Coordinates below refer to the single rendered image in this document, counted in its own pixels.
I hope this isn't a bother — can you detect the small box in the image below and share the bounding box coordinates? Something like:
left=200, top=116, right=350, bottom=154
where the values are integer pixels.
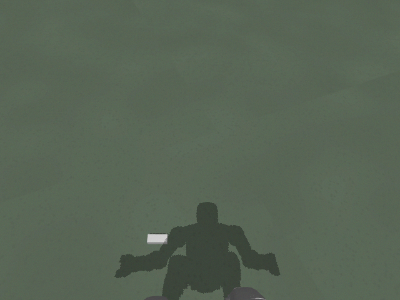
left=147, top=234, right=168, bottom=244

